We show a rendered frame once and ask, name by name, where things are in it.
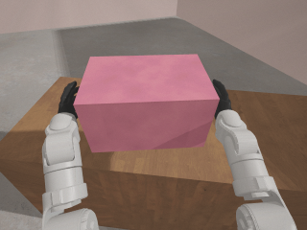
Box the carton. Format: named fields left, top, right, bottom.
left=73, top=54, right=220, bottom=153

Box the right robot upper arm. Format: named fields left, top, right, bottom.
left=236, top=201, right=296, bottom=230

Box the right robot hand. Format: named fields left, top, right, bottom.
left=212, top=79, right=232, bottom=120

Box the left robot upper arm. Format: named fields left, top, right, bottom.
left=44, top=208, right=99, bottom=230

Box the left robot forearm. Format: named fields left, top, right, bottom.
left=41, top=112, right=88, bottom=230

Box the pedestal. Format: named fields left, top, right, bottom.
left=0, top=77, right=307, bottom=230

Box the right robot forearm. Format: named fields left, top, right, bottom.
left=215, top=109, right=297, bottom=230

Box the left robot hand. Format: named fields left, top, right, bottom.
left=58, top=80, right=80, bottom=119

